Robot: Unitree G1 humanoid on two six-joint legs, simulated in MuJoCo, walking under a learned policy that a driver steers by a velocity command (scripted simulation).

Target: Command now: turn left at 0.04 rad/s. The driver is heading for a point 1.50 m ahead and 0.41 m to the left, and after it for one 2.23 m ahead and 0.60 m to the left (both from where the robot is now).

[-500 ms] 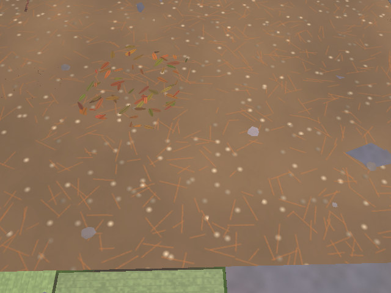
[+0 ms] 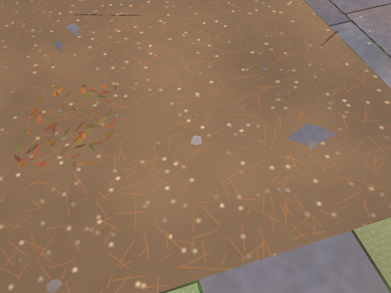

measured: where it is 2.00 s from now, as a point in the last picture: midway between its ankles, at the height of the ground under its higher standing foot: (129, 240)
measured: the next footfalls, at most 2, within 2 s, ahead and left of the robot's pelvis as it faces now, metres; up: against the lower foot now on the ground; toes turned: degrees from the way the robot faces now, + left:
left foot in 0.34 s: +0.02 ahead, +0.11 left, +0.00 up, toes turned +11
right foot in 0.88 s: +0.33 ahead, +0.01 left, +0.00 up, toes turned +29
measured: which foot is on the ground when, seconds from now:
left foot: up 0.00-0.32, down 0.34-0.88, up 0.90-1.00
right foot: down 0.00-0.34, up 0.36-0.86, down 0.88-1.00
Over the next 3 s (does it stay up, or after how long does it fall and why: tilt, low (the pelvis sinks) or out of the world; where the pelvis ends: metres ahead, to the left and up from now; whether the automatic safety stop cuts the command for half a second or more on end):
stays up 0.97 0.27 0.00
